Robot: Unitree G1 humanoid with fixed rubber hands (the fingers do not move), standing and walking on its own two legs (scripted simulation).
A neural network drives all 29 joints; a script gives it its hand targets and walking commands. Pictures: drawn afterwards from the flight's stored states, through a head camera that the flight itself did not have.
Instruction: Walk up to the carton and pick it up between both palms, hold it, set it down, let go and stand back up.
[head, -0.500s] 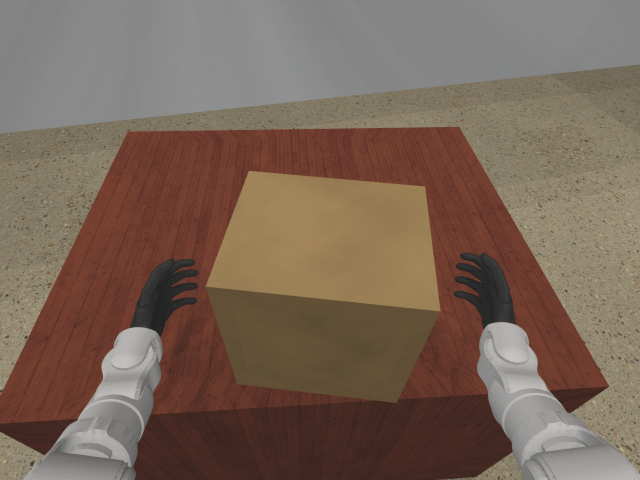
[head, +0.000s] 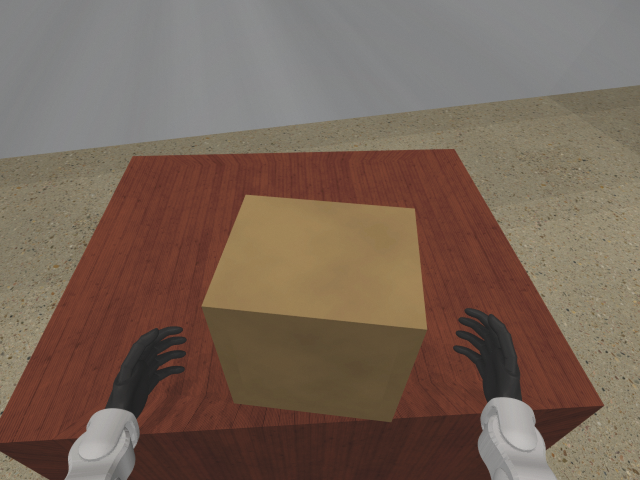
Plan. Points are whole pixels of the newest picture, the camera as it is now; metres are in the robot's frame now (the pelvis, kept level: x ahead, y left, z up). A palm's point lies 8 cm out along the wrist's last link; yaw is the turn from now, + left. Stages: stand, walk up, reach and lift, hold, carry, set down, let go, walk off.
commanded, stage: set down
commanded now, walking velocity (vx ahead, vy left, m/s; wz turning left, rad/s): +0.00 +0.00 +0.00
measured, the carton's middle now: (319, 310) +0.37 +0.01 +0.00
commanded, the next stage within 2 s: let go in 1.62 s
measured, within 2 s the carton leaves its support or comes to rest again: neither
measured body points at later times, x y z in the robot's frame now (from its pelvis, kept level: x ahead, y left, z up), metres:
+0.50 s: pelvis +0.01 +0.00 +0.00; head +0.00 +0.01 +0.45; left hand +0.21 +0.24 -0.02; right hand +0.20 -0.21 -0.01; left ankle +0.02 +0.13 -0.74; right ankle +0.00 -0.13 -0.74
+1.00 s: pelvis +0.02 -0.01 +0.01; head +0.02 -0.01 +0.45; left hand +0.21 +0.24 -0.04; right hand +0.21 -0.22 -0.02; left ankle +0.02 +0.13 -0.74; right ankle +0.00 -0.13 -0.74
